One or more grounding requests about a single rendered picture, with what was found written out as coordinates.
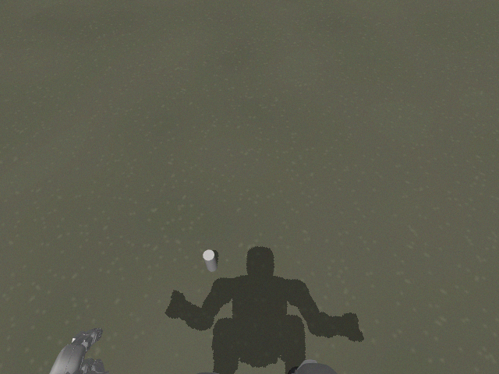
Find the can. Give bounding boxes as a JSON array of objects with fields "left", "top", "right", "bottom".
[{"left": 203, "top": 249, "right": 218, "bottom": 272}]

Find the left robot hand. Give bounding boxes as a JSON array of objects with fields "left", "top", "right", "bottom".
[{"left": 49, "top": 328, "right": 109, "bottom": 374}]

